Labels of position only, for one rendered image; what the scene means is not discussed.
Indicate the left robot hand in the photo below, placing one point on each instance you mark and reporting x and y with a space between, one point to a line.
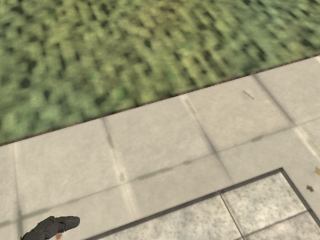
51 226

